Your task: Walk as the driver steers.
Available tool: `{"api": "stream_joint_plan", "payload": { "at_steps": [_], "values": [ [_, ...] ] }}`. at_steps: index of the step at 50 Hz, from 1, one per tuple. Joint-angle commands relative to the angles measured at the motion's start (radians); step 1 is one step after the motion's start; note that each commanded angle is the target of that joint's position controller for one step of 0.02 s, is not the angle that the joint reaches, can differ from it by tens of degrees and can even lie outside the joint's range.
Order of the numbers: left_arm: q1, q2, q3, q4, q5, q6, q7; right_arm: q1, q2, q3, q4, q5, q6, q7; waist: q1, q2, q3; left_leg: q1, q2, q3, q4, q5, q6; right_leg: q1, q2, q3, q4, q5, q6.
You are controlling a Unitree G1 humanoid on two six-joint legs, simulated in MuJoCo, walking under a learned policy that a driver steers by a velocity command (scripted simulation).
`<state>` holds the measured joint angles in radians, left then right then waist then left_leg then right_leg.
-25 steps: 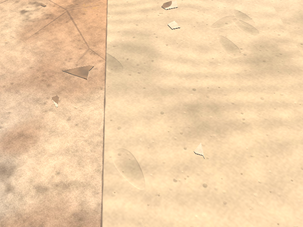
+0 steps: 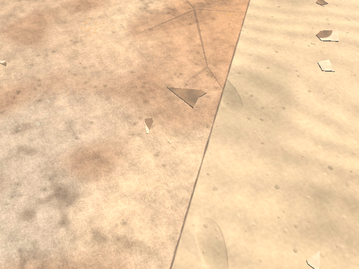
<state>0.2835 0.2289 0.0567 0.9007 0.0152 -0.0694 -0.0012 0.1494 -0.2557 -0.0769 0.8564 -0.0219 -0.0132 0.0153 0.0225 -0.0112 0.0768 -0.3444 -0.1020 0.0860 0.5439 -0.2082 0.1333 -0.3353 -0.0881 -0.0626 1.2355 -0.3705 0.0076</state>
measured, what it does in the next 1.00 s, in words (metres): walks ahead: right foot, then left foot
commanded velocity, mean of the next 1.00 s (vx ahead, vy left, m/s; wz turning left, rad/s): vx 0.13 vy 0.00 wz -0.09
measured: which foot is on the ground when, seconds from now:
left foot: down 0.00-0.42, up 0.44-0.86, down 0.88-1.00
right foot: up 0.00-0.38, down 0.40-0.90, up 0.92-1.00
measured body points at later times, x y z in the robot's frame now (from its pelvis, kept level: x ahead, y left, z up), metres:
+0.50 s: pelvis +0.20 -0.02 +0.00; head +0.23 -0.03 +0.45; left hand +0.27 +0.25 -0.12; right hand +0.30 -0.27 -0.14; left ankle +0.07 +0.05 -0.66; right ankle +0.30 -0.08 -0.73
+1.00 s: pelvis +0.21 +0.02 +0.02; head +0.23 +0.04 +0.47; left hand +0.37 +0.28 -0.11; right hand +0.24 -0.28 -0.09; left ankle +0.22 +0.12 -0.73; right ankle +0.23 -0.09 -0.67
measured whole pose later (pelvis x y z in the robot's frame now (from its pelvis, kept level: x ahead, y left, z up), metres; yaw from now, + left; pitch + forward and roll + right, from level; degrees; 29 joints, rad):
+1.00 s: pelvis +0.21 +0.02 +0.02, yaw -11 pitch +1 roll -1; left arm 0.19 0.31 0.10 0.80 0.03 0.06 -0.01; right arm 0.25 -0.27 -0.03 0.81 -0.03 0.01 -0.06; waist 0.00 -0.05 0.03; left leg -0.20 -0.03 -0.01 0.41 -0.22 0.04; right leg -0.52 0.14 0.11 0.91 -0.37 0.01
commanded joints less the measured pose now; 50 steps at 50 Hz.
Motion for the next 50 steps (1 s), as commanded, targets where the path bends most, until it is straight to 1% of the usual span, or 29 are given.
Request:
{"api": "stream_joint_plan", "payload": {
  "at_steps": [1,3,6,11,15,17,19,20,21,22,23,24,25,26,27,29,31,34,37,40,42,43,44,45,46,47,48,49,50],
  "values": [
    [0.011,0.103,0.018,-0.084,0.027,-0.001,-0.002,0.083,-0.113,-0.026,-0.023,0.020,-0.022,-0.021,-0.002,-0.007,-0.084,0.255,0.279,-0.375,-0.304,0.324,0.160,-0.255,-0.053,0.088,-0.045,0.058,0.009],
    [0.017,0.095,0.018,-0.091,0.033,0.031,-0.004,0.099,-0.123,-0.023,-0.022,0.029,-0.043,-0.017,0.017,-0.002,-0.081,0.211,0.253,-0.324,-0.286,0.586,0.159,-0.224,-0.038,0.071,-0.091,0.054,0.036],
    [-0.042,0.086,0.013,-0.121,0.026,0.049,-0.001,0.155,-0.159,-0.030,-0.016,0.022,-0.045,-0.016,0.004,0.023,-0.084,0.198,0.215,-0.272,-0.243,0.808,0.125,-0.246,-0.011,0.048,-0.181,0.125,0.056],
    [-0.176,0.098,0.002,-0.176,0.012,0.057,0.002,0.229,-0.152,-0.024,-0.018,0.021,-0.019,-0.027,-0.051,0.078,-0.099,0.292,0.195,-0.287,-0.191,0.849,0.054,-0.303,0.025,0.048,-0.354,0.247,0.044],
    [-0.207,0.084,-0.016,-0.172,0.009,0.043,-0.001,0.256,-0.105,-0.002,-0.001,0.005,-0.018,-0.042,-0.085,0.091,-0.095,0.363,0.204,-0.253,-0.171,0.875,0.013,-0.229,0.055,0.021,-0.532,0.311,-0.005],
    [-0.161,0.093,-0.017,-0.148,0.010,0.033,0.000,0.240,-0.100,0.007,0.007,-0.003,-0.021,-0.048,-0.067,0.100,-0.093,0.361,0.220,-0.249,-0.136,0.911,-0.001,-0.123,0.080,0.014,-0.605,0.276,-0.042],
    [-0.034,0.122,-0.006,-0.100,0.010,0.020,0.009,0.198,-0.129,0.004,0.010,0.002,-0.027,-0.054,-0.001,0.091,-0.106,0.372,0.228,-0.242,-0.021,0.985,-0.016,0.013,0.110,0.016,-0.727,0.273,-0.085],
    [0.053,0.129,-0.003,-0.072,0.013,0.006,0.012,0.166,-0.143,0.003,0.006,0.012,-0.030,-0.055,0.055,0.055,-0.130,0.341,0.196,-0.209,0.108,0.892,-0.034,0.139,0.085,0.047,-0.844,0.457,-0.108],
    [0.128,0.196,0.010,-0.066,0.012,-0.003,0.017,0.164,-0.138,0.006,-0.031,0.014,-0.038,-0.056,0.068,-0.055,-0.223,0.217,0.107,-0.163,0.350,0.494,-0.058,0.321,-0.092,0.263,-0.795,0.951,-0.167],
    [0.058,0.239,0.015,-0.082,-0.007,0.010,0.011,0.322,-0.065,0.012,-0.016,0.026,-0.022,-0.050,-0.045,-0.242,-0.320,0.025,-0.054,-0.108,0.600,-0.369,-0.110,0.449,-0.320,0.536,-0.774,1.376,-0.375],
    [0.024,0.190,0.008,-0.095,-0.037,0.024,-0.004,0.307,-0.107,0.014,0.009,-0.014,-0.004,-0.049,-0.046,-0.115,-0.310,-0.019,-0.011,-0.164,0.657,-0.387,-0.105,0.372,-0.294,0.590,-0.843,1.166,-0.391],
    [-0.028,0.177,0.011,-0.109,-0.033,0.035,-0.008,0.229,-0.119,0.008,0.002,-0.024,0.007,-0.047,-0.041,-0.056,-0.186,-0.079,0.010,-0.166,0.703,-0.347,-0.114,0.276,-0.238,0.513,-0.871,0.945,-0.365],
    [-0.071,0.153,0.006,-0.119,-0.022,0.048,-0.007,0.186,-0.119,0.008,-0.007,-0.023,0.014,-0.044,-0.049,-0.017,-0.131,-0.100,0.039,-0.165,0.669,-0.303,-0.119,0.199,-0.180,0.453,-0.910,0.759,-0.321],
    [-0.076,0.147,0.006,-0.119,-0.018,0.056,-0.002,0.153,-0.118,0.008,-0.021,-0.017,0.025,-0.039,-0.051,-0.033,-0.096,-0.102,0.059,-0.161,0.626,-0.271,-0.127,0.144,-0.135,0.410,-0.940,0.641,-0.286],
    [-0.075,0.149,0.009,-0.114,-0.015,0.064,0.002,0.153,-0.105,0.011,-0.027,-0.014,0.035,-0.035,-0.058,-0.064,-0.098,-0.076,0.064,-0.151,0.589,-0.242,-0.138,0.105,-0.094,0.381,-0.961,0.540,-0.260],
    [-0.061,0.162,0.018,-0.112,-0.007,0.071,0.002,0.151,-0.085,0.018,-0.030,-0.008,0.047,-0.035,-0.055,-0.081,-0.130,-0.055,0.053,-0.131,0.530,-0.222,-0.155,0.091,-0.056,0.367,-0.970,0.432,-0.238],
    [-0.049,0.181,0.029,-0.113,-0.004,0.078,0.001,0.124,-0.076,0.022,-0.038,-0.003,0.054,-0.042,-0.040,-0.092,-0.136,-0.067,0.053,-0.126,0.446,-0.229,-0.167,0.088,-0.043,0.388,-0.988,0.278,-0.231],
    [-0.038,0.194,0.042,-0.118,0.001,0.094,0.001,0.069,-0.083,0.021,-0.057,0.001,0.060,-0.051,-0.013,-0.121,-0.129,-0.080,0.057,-0.131,0.359,-0.221,-0.173,0.080,-0.040,0.454,-1.024,0.048,-0.221],
    [-0.045,0.203,0.053,-0.126,0.005,0.107,-0.001,0.049,-0.085,0.023,-0.069,0.008,0.053,-0.056,0.000,-0.126,-0.129,-0.055,0.051,-0.136,0.285,-0.210,-0.166,0.068,-0.036,0.501,-1.030,-0.013,-0.206],
    [-0.068,0.203,0.061,-0.135,0.006,0.117,-0.005,0.076,-0.084,0.027,-0.070,0.018,0.039,-0.061,-0.005,-0.136,-0.131,0.021,0.029,-0.134,0.175,-0.217,-0.143,0.044,-0.026,0.539,-1.030,-0.008,-0.184],
    [-0.092,0.199,0.064,-0.140,0.003,0.125,-0.010,0.135,-0.086,0.027,-0.062,0.026,0.027,-0.067,-0.029,-0.147,-0.125,0.113,0.008,-0.132,0.028,-0.203,-0.114,0.013,-0.011,0.565,-1.029,-0.010,-0.155],
    [-0.115,0.196,0.064,-0.146,-0.004,0.129,-0.010,0.184,-0.088,0.026,-0.052,0.024,0.020,-0.072,-0.059,-0.143,-0.119,0.190,0.006,-0.128,-0.100,-0.146,-0.096,-0.024,0.013,0.558,-1.014,-0.034,-0.124],
    [-0.125,0.179,0.060,-0.157,-0.013,0.127,-0.008,0.217,-0.119,0.018,-0.048,0.016,0.013,-0.081,-0.072,-0.107,-0.103,0.267,0.053,-0.170,-0.248,-0.137,-0.074,-0.089,0.068,0.517,-0.974,-0.092,-0.068],
    [-0.062,0.121,0.047,-0.160,-0.024,0.124,-0.005,0.191,-0.205,0.000,-0.070,0.006,0.011,-0.091,-0.027,0.090,-0.122,0.302,0.281,-0.415,-0.376,-0.304,-0.025,-0.154,0.162,0.391,-0.745,-0.170,-0.021],
    [-0.087,0.134,0.054,-0.170,-0.015,0.115,0.002,0.042,-0.277,-0.014,-0.119,-0.012,0.013,-0.088,-0.016,0.263,-0.029,0.156,0.476,-0.641,-0.450,-0.296,0.072,-0.290,0.295,0.163,-0.491,-0.161,0.001],
    [-0.097,0.210,0.069,-0.156,0.019,0.112,0.004,0.026,-0.206,0.000,-0.123,-0.018,0.013,-0.081,0.001,0.107,-0.027,0.066,0.467,-0.539,-0.395,-0.130,0.102,-0.216,0.191,0.187,-0.300,-0.119,0.008],
    [-0.058,0.194,0.071,-0.138,0.018,0.113,-0.005,-0.016,-0.144,0.019,-0.134,-0.010,0.009,-0.076,0.041,0.078,-0.043,0.038,0.397,-0.428,-0.349,0.018,0.077,-0.168,0.197,0.180,-0.213,-0.068,0.002],
    [-0.018,0.180,0.068,-0.122,0.019,0.119,-0.010,-0.042,-0.124,0.025,-0.144,-0.006,0.006,-0.072,0.059,0.083,-0.053,0.063,0.341,-0.328,-0.317,0.128,0.051,-0.168,0.192,0.167,-0.132,-0.030,0.008],
    [-0.001,0.174,0.066,-0.112,0.020,0.127,-0.017,-0.045,-0.124,0.026,-0.154,-0.003,0.004,-0.073,0.055,0.116,-0.065,0.105,0.311,-0.266,-0.293,0.204,0.044,-0.191,0.187,0.147,-0.066,-0.012,0.015]
  ]
}}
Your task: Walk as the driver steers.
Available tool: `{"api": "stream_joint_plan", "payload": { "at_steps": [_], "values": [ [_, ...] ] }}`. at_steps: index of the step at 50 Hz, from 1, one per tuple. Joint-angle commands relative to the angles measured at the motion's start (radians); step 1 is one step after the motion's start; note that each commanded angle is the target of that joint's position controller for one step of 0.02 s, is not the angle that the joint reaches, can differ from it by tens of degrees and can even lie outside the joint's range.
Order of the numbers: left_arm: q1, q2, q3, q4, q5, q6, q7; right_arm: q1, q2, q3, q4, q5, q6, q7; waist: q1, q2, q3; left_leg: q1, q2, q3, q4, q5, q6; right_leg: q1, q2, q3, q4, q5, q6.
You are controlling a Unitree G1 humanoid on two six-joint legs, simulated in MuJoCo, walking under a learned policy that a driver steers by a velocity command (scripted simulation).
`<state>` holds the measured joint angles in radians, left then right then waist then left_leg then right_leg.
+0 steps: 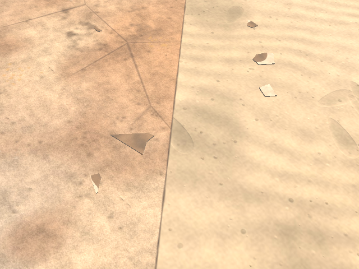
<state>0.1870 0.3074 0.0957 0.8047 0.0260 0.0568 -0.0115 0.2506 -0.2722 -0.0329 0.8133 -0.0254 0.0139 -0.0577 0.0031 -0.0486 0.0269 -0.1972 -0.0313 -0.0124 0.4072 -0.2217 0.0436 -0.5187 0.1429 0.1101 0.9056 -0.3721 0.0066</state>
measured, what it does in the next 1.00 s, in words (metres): steps on the spot, turning right: right foot, then left foot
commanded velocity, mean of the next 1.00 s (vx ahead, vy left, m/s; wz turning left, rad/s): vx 0.01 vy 0.00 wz -0.28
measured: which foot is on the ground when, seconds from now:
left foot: down 0.00-0.34, up 0.36-0.72, down 0.74-1.00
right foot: up 0.00-0.32, down 0.34-1.00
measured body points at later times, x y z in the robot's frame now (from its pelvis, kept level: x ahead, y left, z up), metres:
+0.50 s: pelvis -0.01 -0.03 +0.00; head +0.01 -0.07 +0.45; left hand +0.20 +0.18 -0.10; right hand -0.01 -0.32 -0.14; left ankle -0.01 +0.11 -0.69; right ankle -0.04 -0.11 -0.74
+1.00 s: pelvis +0.00 -0.02 +0.00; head -0.01 -0.01 +0.45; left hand +0.11 +0.22 -0.15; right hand -0.02 -0.28 -0.14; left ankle +0.01 +0.09 -0.74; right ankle -0.04 -0.11 -0.74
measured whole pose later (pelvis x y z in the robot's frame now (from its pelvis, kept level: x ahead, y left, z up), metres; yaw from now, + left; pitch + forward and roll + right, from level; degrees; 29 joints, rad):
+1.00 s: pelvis +0.00 -0.02 +0.00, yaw -16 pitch -2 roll +0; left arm 0.25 0.25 0.01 1.01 0.02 0.02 0.01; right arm 0.25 -0.22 -0.01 0.98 -0.01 0.01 -0.02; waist 0.00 -0.01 0.01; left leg -0.14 -0.02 0.01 0.43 -0.28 0.04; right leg -0.16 0.05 0.03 0.46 -0.33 -0.06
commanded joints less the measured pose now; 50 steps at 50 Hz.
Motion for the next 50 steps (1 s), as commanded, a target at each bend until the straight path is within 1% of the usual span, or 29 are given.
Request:
{"api": "stream_joint_plan", "payload": {
  "at_steps": [1,4,6,12,14,15,16,17,18,19,20,21,22,23,24,27,32,35,36,37,38,39,40,41,43,45,46,48,50],
  "values": [
    [0.096,0.095,0.024,-0.016,0.006,0.007,-0.013,-0.126,-0.106,-0.017,-0.116,0.000,-0.023,0.001,0.058,0.174,-0.023,0.002,0.228,-0.128,-0.132,0.312,0.137,-0.033,-0.055,-0.046,0.286,-0.014,0.028],
    [-0.001,0.078,0.009,-0.056,-0.003,0.016,-0.026,-0.002,-0.127,-0.027,-0.091,0.000,-0.020,0.006,-0.018,0.178,-0.024,0.175,0.252,-0.101,-0.084,0.475,0.158,-0.111,-0.086,-0.070,0.187,-0.027,0.058],
    [-0.037,0.068,0.001,-0.076,-0.008,0.020,-0.033,0.046,-0.149,-0.038,-0.078,0.001,-0.018,0.008,-0.047,0.193,-0.037,0.247,0.280,-0.096,-0.060,0.530,0.168,-0.109,-0.098,-0.081,0.109,-0.053,0.066],
    [-0.064,0.053,-0.014,-0.117,-0.026,0.023,-0.039,0.013,-0.181,-0.056,-0.084,-0.005,-0.014,0.034,-0.048,0.239,-0.056,0.165,0.306,-0.009,-0.008,0.565,0.152,0.112,-0.111,-0.172,-0.134,-0.093,0.022],
    [-0.057,0.053,-0.016,-0.126,-0.029,0.019,-0.035,0.011,-0.190,-0.062,-0.078,-0.002,-0.012,0.041,-0.045,0.250,-0.065,0.147,0.314,-0.005,0.026,0.562,0.143,0.172,-0.103,-0.186,-0.225,-0.084,-0.001],
    [-0.036,0.047,-0.017,-0.122,-0.026,0.014,-0.031,0.002,-0.192,-0.063,-0.075,0.003,-0.010,0.043,-0.027,0.241,-0.069,0.129,0.309,0.002,0.059,0.541,0.129,0.221,-0.095,-0.191,-0.313,-0.038,-0.015],
    [0.001,0.041,-0.020,-0.111,-0.018,0.004,-0.024,-0.014,-0.189,-0.062,-0.072,0.012,-0.006,0.043,0.007,0.212,-0.075,0.084,0.290,0.029,0.115,0.470,0.095,0.307,-0.088,-0.191,-0.468,0.090,-0.031],
    [0.031,0.073,-0.015,-0.103,-0.001,-0.011,-0.013,0.009,-0.171,-0.058,-0.064,0.014,-0.004,0.043,0.024,0.126,-0.095,-0.015,0.262,0.068,0.212,0.331,0.037,0.439,-0.132,-0.103,-0.603,0.226,-0.047],
    [0.055,0.168,-0.003,-0.114,0.012,-0.029,-0.002,0.048,-0.079,-0.034,-0.096,-0.001,0.003,0.050,0.001,-0.147,-0.135,-0.240,0.168,0.145,0.449,-0.173,-0.034,0.606,-0.419,0.235,-0.638,0.484,-0.096],
    [0.087,0.223,0.011,-0.105,-0.014,-0.035,0.002,-0.031,-0.065,-0.023,-0.127,0.005,0.022,0.035,0.049,-0.215,-0.113,-0.308,0.056,0.072,0.545,-0.411,-0.051,0.497,-0.546,0.326,-0.580,0.802,-0.258],
    [0.087,0.159,-0.005,-0.096,-0.022,-0.038,0.004,-0.038,-0.106,-0.032,-0.112,0.007,0.035,0.033,0.042,-0.089,-0.089,-0.302,0.086,0.012,0.614,-0.385,-0.054,0.492,-0.500,0.248,-0.573,0.809,-0.289],
    [0.022,0.104,-0.025,-0.099,-0.020,-0.038,0.008,-0.034,-0.100,-0.033,-0.092,0.017,0.038,0.039,0.011,-0.071,-0.037,-0.296,0.091,-0.005,0.619,-0.321,-0.055,0.446,-0.439,0.169,-0.584,0.754,-0.266],
    [-0.041,0.078,-0.036,-0.106,-0.012,-0.034,0.014,-0.016,-0.109,-0.035,-0.072,0.021,0.034,0.044,-0.018,-0.066,-0.014,-0.284,0.098,-0.010,0.582,-0.256,-0.059,0.430,-0.378,0.112,-0.598,0.705,-0.223],
    [-0.054,0.079,-0.038,-0.105,-0.017,-0.036,0.023,-0.001,-0.124,-0.041,-0.059,0.010,0.035,0.047,-0.021,-0.092,-0.012,-0.272,0.091,0.003,0.576,-0.212,-0.067,0.438,-0.347,0.079,-0.596,0.743,-0.208],
    [-0.048,0.072,-0.042,-0.098,-0.016,-0.037,0.025,0.027,-0.124,-0.041,-0.039,0.004,0.035,0.051,-0.025,-0.089,-0.041,-0.242,0.080,0.009,0.578,-0.186,-0.074,0.452,-0.328,0.051,-0.587,0.795,-0.204],
    [-0.025,0.067,-0.051,-0.074,-0.015,-0.046,0.026,0.028,-0.093,-0.032,-0.022,0.012,0.042,0.054,-0.016,-0.056,-0.060,-0.197,0.069,0.009,0.498,-0.169,-0.083,0.459,-0.328,0.039,-0.592,0.735,-0.202],
    [-0.013,0.073,-0.057,-0.032,-0.002,-0.046,0.027,-0.007,-0.068,-0.020,-0.004,0.012,0.046,0.040,0.010,-0.081,-0.021,-0.103,0.051,0.017,0.282,-0.185,-0.066,0.391,-0.331,0.080,-0.600,0.522,-0.212],
    [-0.036,0.065,-0.063,-0.010,-0.007,-0.048,0.031,0.023,-0.053,-0.013,0.026,0.016,0.034,0.027,-0.014,-0.057,-0.027,0.000,0.041,0.023,0.104,-0.101,-0.046,0.353,-0.327,0.107,-0.577,0.461,-0.197],
    [-0.050,0.059,-0.067,-0.003,-0.013,-0.049,0.033,0.046,-0.041,-0.006,0.041,0.012,0.024,0.025,-0.039,-0.028,-0.028,0.084,0.051,0.016,-0.035,0.039,-0.039,0.315,-0.313,0.102,-0.564,0.424,-0.165],
    [-0.036,0.037,-0.076,0.004,-0.015,-0.055,0.033,0.054,-0.064,-0.006,0.051,0.000,0.010,0.020,-0.036,0.014,-0.045,0.178,0.109,-0.056,-0.091,0.151,-0.031,0.265,-0.293,0.104,-0.556,0.359,-0.121],
    [0.006,0.023,-0.078,0.012,-0.012,-0.059,0.029,0.055,-0.112,-0.009,0.051,-0.010,-0.005,0.018,0.002,0.086,-0.057,0.220,0.210,-0.156,-0.099,0.272,-0.013,0.237,-0.235,0.060,-0.526,0.270,-0.091],
    [0.047,0.006,-0.078,0.043,-0.018,-0.050,0.027,-0.014,-0.131,-0.013,0.064,0.015,-0.007,0.026,0.047,0.191,-0.017,0.056,0.219,-0.167,-0.081,0.235,0.027,0.337,-0.166,0.005,-0.588,0.176,-0.077],
    [0.035,0.034,-0.075,0.070,-0.011,-0.046,0.031,-0.044,-0.082,-0.002,0.059,0.015,-0.013,0.036,0.027,0.154,0.001,0.019,0.189,-0.145,-0.094,0.165,0.016,0.392,-0.176,0.011,-0.595,0.201,-0.068],
    [0.022,0.051,-0.068,0.085,-0.012,-0.047,0.032,-0.034,-0.071,0.002,0.070,0.015,-0.018,0.040,0.007,0.134,0.014,0.016,0.159,-0.115,-0.097,0.139,-0.001,0.398,-0.184,0.016,-0.590,0.232,-0.070],
    [0.025,0.051,-0.066,0.110,-0.014,-0.050,0.029,-0.001,-0.070,0.004,0.104,0.016,-0.021,0.032,0.000,0.126,0.011,0.039,0.139,-0.097,-0.104,0.136,-0.008,0.396,-0.199,0.021,-0.587,0.271,-0.072],
    [0.037,0.030,-0.073,0.138,-0.015,-0.055,0.031,0.007,-0.067,0.004,0.128,0.018,-0.022,0.029,-0.001,0.100,0.010,0.070,0.137,-0.095,-0.100,0.135,-0.004,0.371,-0.202,0.021,-0.601,0.267,-0.066],
    [0.047,0.026,-0.074,0.156,-0.015,-0.055,0.033,0.019,-0.064,0.004,0.140,0.015,-0.020,0.030,-0.006,0.086,-0.009,0.083,0.128,-0.092,-0.105,0.026,0.004,0.368,-0.188,0.012,-0.601,0.182,-0.067],
    [0.045,0.040,-0.065,0.165,-0.008,-0.048,0.032,0.037,-0.103,-0.014,0.150,0.011,-0.009,0.031,-0.019,0.101,0.025,0.047,0.118,-0.126,-0.113,-0.345,0.049,0.280,-0.129,-0.032,-0.520,-0.100,-0.087],
    [0.006,0.018,-0.067,0.144,0.004,-0.047,0.021,0.087,-0.132,-0.027,0.165,0.010,-0.002,0.035,-0.046,0.161,0.110,0.027,0.210,-0.278,-0.210,-0.598,0.121,0.121,-0.097,-0.078,-0.390,-0.183,-0.093]
  ]
}}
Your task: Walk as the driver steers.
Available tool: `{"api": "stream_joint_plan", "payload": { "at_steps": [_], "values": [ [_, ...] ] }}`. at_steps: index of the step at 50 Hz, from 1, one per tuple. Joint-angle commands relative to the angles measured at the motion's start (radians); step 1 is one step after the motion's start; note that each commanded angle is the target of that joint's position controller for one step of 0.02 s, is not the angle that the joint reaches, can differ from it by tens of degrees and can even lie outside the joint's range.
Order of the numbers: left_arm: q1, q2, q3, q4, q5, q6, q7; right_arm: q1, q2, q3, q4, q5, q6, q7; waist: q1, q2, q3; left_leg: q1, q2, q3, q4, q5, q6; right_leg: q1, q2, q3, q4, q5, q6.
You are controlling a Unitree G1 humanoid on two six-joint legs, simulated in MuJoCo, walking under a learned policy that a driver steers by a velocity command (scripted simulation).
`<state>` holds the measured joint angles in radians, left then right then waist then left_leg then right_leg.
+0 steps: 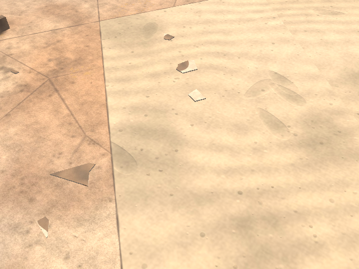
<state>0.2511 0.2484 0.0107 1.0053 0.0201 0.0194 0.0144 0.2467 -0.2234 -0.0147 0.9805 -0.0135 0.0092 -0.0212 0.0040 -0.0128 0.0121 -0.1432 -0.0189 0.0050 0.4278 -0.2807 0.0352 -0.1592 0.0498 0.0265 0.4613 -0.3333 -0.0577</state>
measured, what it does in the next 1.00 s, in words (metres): walks ahead: left foot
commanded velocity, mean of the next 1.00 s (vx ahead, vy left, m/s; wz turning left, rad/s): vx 0.42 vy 0.00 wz -0.01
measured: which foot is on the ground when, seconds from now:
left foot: down 0.00-0.20, up 0.22-0.64, down 0.66-1.00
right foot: down 0.00-0.68, up 0.70-1.00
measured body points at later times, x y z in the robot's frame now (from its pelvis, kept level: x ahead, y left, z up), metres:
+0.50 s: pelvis +0.16 -0.04 +0.00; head +0.18 -0.05 +0.45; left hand +0.06 +0.19 -0.14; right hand +0.31 -0.28 -0.13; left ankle +0.27 +0.09 -0.69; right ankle +0.04 -0.11 -0.74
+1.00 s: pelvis +0.44 +0.00 +0.00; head +0.46 +0.00 +0.45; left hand +0.57 +0.24 -0.13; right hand +0.38 -0.24 -0.14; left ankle +0.39 +0.05 -0.74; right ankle +0.58 -0.16 -0.68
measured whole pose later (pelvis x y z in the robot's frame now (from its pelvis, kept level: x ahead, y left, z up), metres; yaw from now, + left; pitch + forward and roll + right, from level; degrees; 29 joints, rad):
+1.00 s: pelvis +0.44 +0.00 +0.00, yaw +0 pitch +0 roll +1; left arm 0.12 0.22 0.03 0.93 0.03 -0.03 -0.03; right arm 0.44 -0.19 -0.03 1.07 -0.01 -0.09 0.00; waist -0.03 -0.03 0.04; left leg -0.01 -0.10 0.09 0.21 -0.20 0.11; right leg -0.65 -0.12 -0.01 0.85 -0.07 -0.03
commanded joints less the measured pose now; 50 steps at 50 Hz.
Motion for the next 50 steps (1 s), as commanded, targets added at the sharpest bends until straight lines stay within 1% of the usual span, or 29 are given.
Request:
{"api": "stream_joint_plan", "payload": {
  "at_steps": [1,2,4,7,9,10,11,12,13,14,15,17,20,24,27,29,30,31,32,33,34,35,36,37,38,40,43,46,50],
  "values": [
    [-0.071,0.049,0.011,-0.067,0.018,-0.015,-0.012,0.113,-0.193,-0.054,0.011,-0.002,0.002,-0.001,-0.050,0.168,0.146,-0.023,0.278,-0.391,-0.292,-0.586,0.174,-0.271,-0.001,-0.056,0.150,-0.149,-0.020],
    [-0.086,0.052,0.012,-0.077,0.022,-0.024,-0.016,0.116,-0.182,-0.056,0.015,-0.004,-0.003,0.000,-0.052,0.163,0.159,-0.041,0.329,-0.446,-0.332,-0.551,0.204,-0.292,-0.036,-0.053,0.227,-0.099,-0.018],
    [-0.070,0.079,0.021,-0.081,0.013,-0.042,-0.026,0.082,-0.180,-0.059,0.005,-0.011,-0.020,0.006,-0.026,0.126,0.122,-0.010,0.333,-0.424,-0.344,-0.428,0.208,-0.316,-0.069,-0.029,0.293,-0.129,-0.019],
    [0.003,0.062,0.023,-0.059,0.002,-0.063,-0.034,0.004,-0.177,-0.065,-0.006,0.004,-0.036,0.014,0.031,0.131,0.099,-0.113,0.235,-0.251,-0.292,-0.302,0.154,-0.109,-0.047,-0.083,0.120,-0.051,-0.028],
    [0.156,0.053,0.030,0.007,0.002,-0.067,-0.025,-0.026,-0.167,-0.067,-0.013,0.004,-0.035,0.017,0.090,0.078,0.086,-0.278,0.156,-0.156,-0.153,-0.327,0.127,0.155,0.014,-0.134,-0.033,0.033,-0.024],
    [0.247,0.088,0.040,0.032,0.010,-0.074,-0.016,-0.045,-0.128,-0.057,-0.028,-0.003,-0.040,0.020,0.122,-0.030,0.077,-0.397,0.102,-0.089,0.023,-0.305,0.102,0.275,-0.075,0.009,-0.124,-0.071,-0.036],
    [0.355,0.181,0.060,0.042,0.016,-0.082,-0.008,-0.068,-0.027,-0.028,-0.071,0.004,-0.048,0.030,0.149,-0.285,0.029,-0.549,-0.023,0.056,0.370,-0.265,0.053,0.344,-0.348,0.469,-0.347,-0.440,-0.106],
    [0.344,0.198,0.063,0.054,0.014,-0.077,-0.009,-0.092,-0.095,-0.044,-0.085,-0.018,-0.051,0.033,0.119,-0.200,0.109,-0.619,-0.020,-0.016,0.538,-0.261,0.070,0.231,-0.438,0.642,-0.408,-0.534,-0.171],
    [0.239,0.165,0.055,0.022,0.012,-0.080,-0.010,-0.093,-0.111,-0.048,-0.084,-0.019,-0.056,0.043,0.055,-0.093,0.167,-0.633,0.040,-0.061,0.607,-0.155,0.083,0.163,-0.415,0.570,-0.390,-0.481,-0.174],
    [0.175,0.135,0.048,0.000,0.006,-0.090,-0.013,-0.067,-0.102,-0.045,-0.065,-0.013,-0.064,0.054,0.021,-0.053,0.160,-0.607,0.069,-0.063,0.611,-0.066,0.079,0.141,-0.361,0.470,-0.387,-0.357,-0.150],
    [0.151,0.119,0.042,-0.010,0.001,-0.100,-0.012,-0.051,-0.097,-0.045,-0.053,-0.015,-0.070,0.060,0.003,-0.044,0.135,-0.578,0.087,-0.049,0.598,-0.002,0.067,0.153,-0.318,0.378,-0.391,-0.211,-0.127],
    [0.181,0.082,0.029,0.006,-0.002,-0.117,-0.009,-0.056,-0.092,-0.044,-0.043,-0.028,-0.065,0.068,0.005,-0.047,0.091,-0.556,0.093,-0.008,0.594,0.070,0.037,0.192,-0.264,0.243,-0.376,0.055,-0.109],
    [0.275,0.064,0.021,0.049,-0.008,-0.123,-0.006,-0.136,-0.068,-0.036,-0.072,-0.026,-0.052,0.068,0.022,-0.057,0.084,-0.608,0.090,0.037,0.576,0.107,0.003,0.237,-0.245,0.142,-0.337,0.370,-0.118],
    [0.299,0.055,0.012,0.063,-0.003,-0.118,-0.001,-0.307,-0.043,-0.017,-0.145,-0.018,-0.048,0.066,0.050,-0.068,0.120,-0.581,0.065,0.093,0.383,0.167,-0.016,0.194,-0.217,0.068,-0.331,0.546,-0.122],
    [0.312,0.068,0.013,0.077,-0.001,-0.119,0.002,-0.370,-0.039,-0.008,-0.178,-0.008,-0.050,0.063,0.058,-0.090,0.131,-0.485,0.037,0.122,0.229,0.200,0.012,0.193,-0.229,0.043,-0.327,0.643,-0.123],
    [0.288,0.079,0.015,0.081,-0.001,-0.120,0.003,-0.340,-0.057,-0.013,-0.182,-0.006,-0.054,0.054,0.027,-0.091,0.116,-0.397,0.015,0.127,0.172,0.192,0.052,0.220,-0.249,0.025,-0.282,0.811,-0.113],
    [0.267,0.089,0.018,0.079,-0.002,-0.122,0.004,-0.286,-0.072,-0.020,-0.170,-0.007,-0.058,0.046,-0.003,-0.093,0.084,-0.321,-0.010,0.130,0.159,0.172,0.073,0.237,-0.252,0.011,-0.215,0.964,-0.102],
    [0.251,0.102,0.022,0.078,-0.001,-0.120,0.006,-0.185,-0.094,-0.031,-0.140,-0.007,-0.063,0.038,-0.049,-0.094,0.028,-0.220,-0.035,0.126,0.147,0.146,0.093,0.256,-0.252,0.000,-0.097,1.089,-0.089],
    [0.230,0.111,0.026,0.074,-0.002,-0.114,0.006,-0.024,-0.115,-0.045,-0.087,-0.007,-0.071,0.029,-0.115,-0.081,-0.054,-0.052,-0.055,0.127,0.090,0.167,0.115,0.236,-0.235,-0.018,0.080,1.105,-0.074],
    [0.220,0.106,0.024,0.064,-0.006,-0.113,0.003,0.134,-0.152,-0.063,-0.038,-0.021,-0.078,0.017,-0.176,-0.056,-0.134,0.179,0.019,0.051,0.064,0.144,0.143,0.090,-0.200,-0.034,0.303,0.900,-0.062],
    [0.280,0.020,0.008,0.035,-0.019,-0.111,-0.005,0.259,-0.252,-0.087,-0.023,-0.046,-0.080,0.009,-0.161,0.114,-0.264,0.422,0.309,-0.325,0.037,-0.024,0.216,-0.168,-0.091,-0.086,0.664,0.349,-0.038],
    [0.335,0.020,0.020,0.043,-0.026,-0.110,-0.013,0.222,-0.256,-0.091,-0.021,-0.023,-0.068,0.024,-0.111,0.211,-0.320,0.478,0.438,-0.755,-0.148,-0.083,0.325,-0.394,0.052,0.007,0.917,-0.177,-0.031],
    [0.239,0.072,0.034,0.019,-0.006,-0.105,-0.010,0.086,-0.207,-0.083,-0.039,0.004,-0.067,0.028,-0.063,0.101,-0.144,0.326,0.391,-0.626,-0.186,-0.190,0.290,-0.475,-0.037,0.054,0.937,-0.080,-0.047],
    [0.159,0.071,0.035,-0.003,0.000,-0.110,-0.016,0.003,-0.130,-0.064,-0.057,0.010,-0.074,0.033,-0.047,0.045,-0.033,0.168,0.353,-0.485,-0.223,-0.152,0.266,-0.468,-0.077,0.039,0.883,0.008,-0.050],
    [0.133,0.049,0.035,-0.007,0.000,-0.110,-0.018,-0.026,-0.087,-0.052,-0.052,0.003,-0.084,0.034,-0.014,0.017,0.025,0.057,0.307,-0.386,-0.255,-0.049,0.235,-0.423,-0.110,0.034,0.821,0.047,-0.048],
    [0.153,0.013,0.032,-0.002,0.019,-0.085,-0.030,-0.003,-0.044,-0.036,-0.020,-0.001,-0.102,0.027,0.034,0.037,0.037,-0.055,0.246,-0.251,-0.278,0.108,0.197,-0.326,-0.138,0.032,0.737,0.063,-0.029],
    [0.099,0.002,0.033,-0.026,0.021,-0.062,-0.040,0.078,-0.075,-0.039,0.016,0.001,-0.122,0.025,0.043,0.047,0.051,-0.064,0.219,-0.163,-0.304,0.233,0.199,-0.370,-0.151,-0.004,0.658,0.106,-0.003],
    [-0.054,0.015,0.034,-0.082,0.019,-0.055,-0.044,0.140,-0.086,-0.037,0.029,0.004,-0.120,0.024,0.013,0.047,0.087,-0.020,0.196,-0.115,-0.332,0.282,0.186,-0.480,-0.169,-0.039,0.523,0.219,0.025],
    [-0.214,-0.005,0.021,-0.137,0.006,-0.062,-0.049,0.214,-0.081,-0.030,0.046,0.006,-0.118,0.021,-0.033,0.060,0.092,0.045,0.167,-0.053,-0.315,0.428,0.150,-0.468,-0.139,-0.087,0.288,0.341,0.037]
  ]
}}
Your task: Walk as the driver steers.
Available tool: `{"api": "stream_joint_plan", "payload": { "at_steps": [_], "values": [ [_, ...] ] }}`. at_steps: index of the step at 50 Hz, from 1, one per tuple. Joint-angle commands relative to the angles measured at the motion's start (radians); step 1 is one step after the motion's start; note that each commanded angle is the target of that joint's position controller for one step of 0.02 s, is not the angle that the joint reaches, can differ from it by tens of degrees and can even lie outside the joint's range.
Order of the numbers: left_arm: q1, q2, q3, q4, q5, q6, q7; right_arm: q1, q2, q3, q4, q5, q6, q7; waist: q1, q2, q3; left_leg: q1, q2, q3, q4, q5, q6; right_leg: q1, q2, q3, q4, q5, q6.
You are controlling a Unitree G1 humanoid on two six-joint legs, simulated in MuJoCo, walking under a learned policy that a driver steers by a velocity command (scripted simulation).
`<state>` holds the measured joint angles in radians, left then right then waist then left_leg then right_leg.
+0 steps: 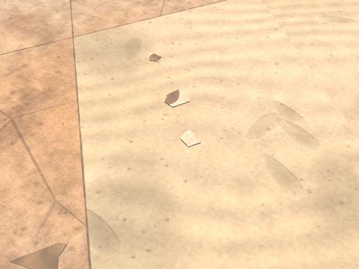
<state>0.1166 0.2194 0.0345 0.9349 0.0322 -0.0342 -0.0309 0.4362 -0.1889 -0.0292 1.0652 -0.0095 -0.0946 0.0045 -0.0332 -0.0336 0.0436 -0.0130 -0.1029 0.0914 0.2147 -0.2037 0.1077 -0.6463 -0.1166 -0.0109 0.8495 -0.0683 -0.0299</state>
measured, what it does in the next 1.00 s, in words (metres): walks ahead, turning left: right foot, then left foot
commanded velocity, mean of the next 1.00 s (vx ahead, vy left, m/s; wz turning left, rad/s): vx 0.50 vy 0.00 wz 0.35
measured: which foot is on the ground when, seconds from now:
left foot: down 0.00-0.22, up 0.24-0.74, down 0.76-1.00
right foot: up 0.00-0.20, down 0.22-0.78, up 0.80-1.00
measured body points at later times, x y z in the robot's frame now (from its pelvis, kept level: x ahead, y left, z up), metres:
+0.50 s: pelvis +0.28 -0.05 +0.00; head +0.30 -0.05 +0.45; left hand +0.24 +0.20 -0.14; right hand +0.39 -0.29 -0.14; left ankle +0.34 +0.11 -0.67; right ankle +0.26 -0.11 -0.75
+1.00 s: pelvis +0.53 +0.05 +0.00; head +0.56 +0.08 +0.44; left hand +0.56 +0.34 -0.13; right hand +0.67 -0.19 -0.13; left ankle +0.51 +0.08 -0.75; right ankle +0.66 -0.10 -0.66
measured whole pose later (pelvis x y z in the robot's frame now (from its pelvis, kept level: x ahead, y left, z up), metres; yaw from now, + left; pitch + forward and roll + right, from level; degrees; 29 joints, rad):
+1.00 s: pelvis +0.53 +0.05 +0.00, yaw +25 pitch +1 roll +0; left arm 0.13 0.24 0.05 0.82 0.05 -0.04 -0.01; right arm 0.32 -0.25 -0.08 0.93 0.00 -0.05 0.00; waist -0.02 -0.03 0.06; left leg -0.16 -0.15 -0.01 0.35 -0.19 0.15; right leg -0.61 -0.14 0.04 1.07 -0.25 0.04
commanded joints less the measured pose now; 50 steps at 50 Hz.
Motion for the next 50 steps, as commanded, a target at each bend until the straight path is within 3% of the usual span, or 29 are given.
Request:
{"api": "stream_joint_plan", "payload": {
  "at_steps": [1,5,7,9,10,11,12,13,14,15,17,18,20,23,27,31,34,36,37,38,39,40,41,42,43,45,47,50],
  "values": [
    [-0.110,0.022,-0.006,-0.076,-0.009,-0.009,-0.003,0.047,-0.117,-0.014,-0.032,0.001,-0.014,-0.007,-0.007,0.086,0.059,-0.056,0.254,-0.134,-0.096,0.378,0.073,0.024,0.037,-0.060,-0.141,0.092,0.007],
    [-0.196,0.035,-0.006,-0.115,-0.009,-0.017,0.001,0.104,-0.123,-0.014,-0.008,-0.012,-0.006,-0.018,-0.032,0.096,0.066,0.098,0.298,-0.136,-0.043,0.497,0.085,0.006,0.066,-0.072,-0.242,0.049,-0.022],
    [-0.182,0.048,0.000,-0.121,-0.009,-0.025,0.004,0.088,-0.135,-0.017,-0.005,-0.018,-0.002,-0.024,-0.008,0.102,0.058,0.146,0.318,-0.128,0.017,0.635,0.080,0.054,0.088,-0.076,-0.285,-0.027,-0.051],
    [-0.035,0.075,0.017,-0.079,-0.008,-0.036,0.016,0.057,-0.154,-0.022,-0.007,-0.020,0.000,-0.027,0.061,0.117,-0.017,0.151,0.312,-0.107,0.193,0.888,0.057,0.250,0.149,-0.096,-0.333,-0.103,-0.091],
    [0.129,0.098,0.031,-0.027,-0.001,-0.047,0.026,0.043,-0.151,-0.021,-0.010,-0.013,0.003,-0.024,0.130,0.093,-0.097,0.081,0.280,-0.088,0.377,0.862,0.039,0.463,0.158,-0.093,-0.402,-0.053,-0.117],
    [0.308,0.168,0.054,0.011,0.025,-0.056,0.039,0.029,-0.125,-0.010,-0.040,0.000,0.000,-0.019,0.194,0.036,-0.213,-0.131,0.240,-0.073,0.640,0.571,0.024,0.742,-0.016,0.088,-0.408,-0.110,-0.164],
    [0.376,0.268,0.081,0.017,0.040,-0.051,0.039,0.157,-0.007,0.012,-0.059,0.045,0.003,-0.009,0.142,-0.196,-0.362,-0.510,0.056,-0.008,1.040,-0.196,-0.025,1.043,-0.340,0.577,-0.475,-0.152,-0.312],
    [0.312,0.208,0.073,0.008,0.000,-0.036,0.029,0.092,-0.135,-0.023,-0.043,0.018,0.010,-0.018,0.141,-0.028,-0.322,-0.590,0.071,-0.139,1.134,-0.278,-0.008,0.948,-0.312,0.643,-0.556,-0.224,-0.296],
    [0.192,0.153,0.056,-0.009,-0.010,-0.038,0.027,0.003,-0.132,-0.030,-0.075,0.012,0.009,-0.017,0.095,-0.012,-0.153,-0.617,0.123,-0.153,1.107,-0.184,-0.003,0.786,-0.272,0.461,-0.591,-0.216,-0.253],
    [0.135,0.093,0.042,-0.014,-0.007,-0.048,0.023,-0.035,-0.110,-0.027,-0.082,0.009,0.007,-0.013,0.072,0.017,-0.074,-0.589,0.160,-0.152,1.054,-0.119,-0.003,0.659,-0.229,0.347,-0.635,-0.138,-0.215],
    [0.125,0.036,0.025,0.009,-0.011,-0.063,0.033,-0.029,-0.078,-0.031,-0.077,-0.017,0.034,-0.001,0.022,-0.016,-0.010,-0.509,0.193,-0.148,0.978,-0.073,-0.016,0.515,-0.148,0.171,-0.678,-0.043,-0.139],
    [0.147,0.033,0.023,0.019,-0.011,-0.071,0.036,-0.021,-0.060,-0.031,-0.076,-0.021,0.048,0.007,0.012,-0.027,-0.012,-0.490,0.192,-0.142,0.969,-0.062,-0.022,0.496,-0.141,0.131,-0.686,-0.006,-0.129],
    [0.186,0.056,0.028,0.035,-0.019,-0.087,0.038,-0.053,-0.046,-0.034,-0.096,-0.022,0.067,0.017,-0.002,-0.023,-0.001,-0.532,0.198,-0.128,0.953,-0.028,-0.031,0.496,-0.134,0.061,-0.700,0.074,-0.124],
    [0.228,0.069,0.031,0.042,-0.015,-0.092,0.041,-0.168,-0.048,-0.034,-0.145,-0.021,0.079,0.027,0.009,-0.026,0.028,-0.634,0.215,-0.106,0.887,0.077,-0.044,0.515,-0.119,-0.029,-0.719,0.125,-0.112],
    [0.267,0.068,0.025,0.050,-0.014,-0.092,0.046,-0.321,-0.038,-0.022,-0.206,-0.016,0.074,0.039,0.036,-0.027,0.059,-0.639,0.198,-0.049,0.643,0.200,-0.051,0.546,-0.091,-0.132,-0.716,0.219,-0.094],
    [0.341,0.095,0.029,0.072,-0.013,-0.082,0.060,-0.438,-0.039,-0.013,-0.259,-0.022,0.071,0.046,0.071,-0.028,0.069,-0.617,0.168,0.030,0.473,0.190,-0.019,0.669,-0.129,-0.187,-0.682,0.340,-0.092],
    [0.339,0.120,0.035,0.074,-0.008,-0.065,0.070,-0.419,-0.061,-0.023,-0.269,-0.026,0.071,0.045,0.042,-0.052,0.040,-0.539,0.110,0.072,0.425,0.073,0.035,0.757,-0.152,-0.235,-0.557,0.658,-0.084],
    [0.319,0.151,0.046,0.065,-0.003,-0.049,0.074,-0.303,-0.091,-0.040,-0.241,-0.028,0.071,0.038,-0.013,-0.074,-0.030,-0.408,0.042,0.094,0.409,-0.033,0.082,0.780,-0.159,-0.255,-0.350,0.863,-0.084],
    [0.312,0.165,0.050,0.055,-0.004,-0.039,0.071,-0.200,-0.115,-0.054,-0.211,-0.030,0.064,0.034,-0.053,-0.068,-0.091,-0.283,0.012,0.084,0.361,-0.051,0.108,0.744,-0.159,-0.256,-0.176,0.820,-0.080],
    [0.288,0.169,0.052,0.034,-0.009,-0.035,0.063,-0.054,-0.166,-0.079,-0.170,-0.041,0.057,0.023,-0.129,-0.008,-0.166,-0.060,0.047,-0.009,0.270,-0.045,0.151,0.591,-0.137,-0.266,0.087,0.609,-0.049],
    [0.308,0.066,0.033,-0.027,-0.023,-0.039,0.048,-0.027,-0.278,-0.109,-0.175,-0.047,0.057,0.008,-0.089,0.190,-0.249,0.222,0.340,-0.449,0.232,-0.095,0.263,0.206,-0.004,-0.261,0.447,-0.144,0.002],
    [0.234,0.111,0.044,-0.089,-0.023,-0.050,0.036,-0.030,-0.319,-0.115,-0.194,-0.020,0.070,0.011,-0.079,0.181,-0.304,0.306,0.457,-0.864,0.075,-0.061,0.353,-0.026,0.151,-0.044,0.633,-0.478,0.025],
    [0.131,0.117,0.043,-0.113,-0.019,-0.062,0.030,-0.068,-0.291,-0.108,-0.184,-0.008,0.077,0.003,-0.070,0.079,-0.162,0.221,0.430,-0.691,0.051,-0.028,0.312,-0.132,0.072,0.036,0.606,-0.368,0.014],
    [0.130,0.109,0.037,-0.116,-0.025,-0.074,0.029,-0.115,-0.237,-0.095,-0.185,-0.001,0.073,-0.002,-0.033,0.036,-0.070,0.087,0.397,-0.575,0.036,0.068,0.267,-0.103,0.035,0.030,0.516,-0.280,0.012],
    [0.151,0.105,0.039,-0.099,-0.018,-0.072,0.032,-0.165,-0.199,-0.084,-0.193,-0.001,0.066,-0.005,0.015,-0.011,-0.026,-0.014,0.337,-0.482,0.026,0.179,0.217,-0.039,0.006,0.032,0.426,-0.247,0.017],
    [0.190,0.093,0.037,-0.095,0.016,-0.034,0.029,-0.197,-0.163,-0.069,-0.202,0.012,0.046,-0.011,0.064,0.017,-0.038,-0.114,0.260,-0.369,0.018,0.326,0.184,0.073,-0.013,0.037,0.338,-0.233,0.047],
    [0.171,0.082,0.035,-0.113,0.019,-0.006,0.021,-0.158,-0.183,-0.072,-0.196,0.016,0.028,-0.008,0.069,0.031,-0.048,-0.137,0.227,-0.335,0.017,0.414,0.181,0.075,-0.009,0.019,0.285,-0.216,0.071],
    [0.052,0.085,0.033,-0.163,0.017,0.007,0.016,-0.088,-0.207,-0.077,-0.194,0.012,0.026,-0.006,0.032,0.062,-0.024,-0.130,0.205,-0.342,-0.003,0.388,0.156,-0.003,-0.006,0.004,0.174,-0.114,0.093]
  ]
}}
Velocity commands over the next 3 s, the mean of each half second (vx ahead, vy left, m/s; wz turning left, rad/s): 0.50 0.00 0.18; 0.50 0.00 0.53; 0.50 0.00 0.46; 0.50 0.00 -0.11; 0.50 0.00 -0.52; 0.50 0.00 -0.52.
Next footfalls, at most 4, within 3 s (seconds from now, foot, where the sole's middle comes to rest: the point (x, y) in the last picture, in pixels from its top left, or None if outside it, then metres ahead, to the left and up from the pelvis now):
0.22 right None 0.30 -0.11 -0.78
0.76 left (154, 253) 0.55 0.09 -0.78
1.30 right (153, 171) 0.92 0.10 -0.78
1.82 left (82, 162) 0.97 0.42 -0.78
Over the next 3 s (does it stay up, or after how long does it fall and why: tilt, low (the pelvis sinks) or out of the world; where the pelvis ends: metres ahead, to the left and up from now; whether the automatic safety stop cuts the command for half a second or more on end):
stays up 1.49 0.50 -0.01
